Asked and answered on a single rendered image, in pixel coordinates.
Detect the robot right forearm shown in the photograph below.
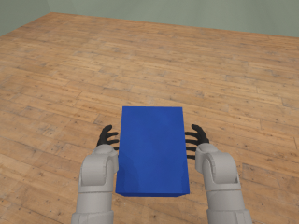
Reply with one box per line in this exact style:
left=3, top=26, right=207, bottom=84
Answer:
left=194, top=143, right=253, bottom=224

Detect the right robot hand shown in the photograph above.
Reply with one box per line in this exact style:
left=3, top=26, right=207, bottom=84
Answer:
left=185, top=124, right=209, bottom=160

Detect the left robot hand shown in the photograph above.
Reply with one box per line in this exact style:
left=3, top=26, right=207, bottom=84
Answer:
left=96, top=124, right=120, bottom=157

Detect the carton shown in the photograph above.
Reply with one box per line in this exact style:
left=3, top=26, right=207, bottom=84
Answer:
left=115, top=105, right=190, bottom=197

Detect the robot left forearm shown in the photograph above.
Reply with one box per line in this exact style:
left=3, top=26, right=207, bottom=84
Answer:
left=70, top=144, right=119, bottom=224

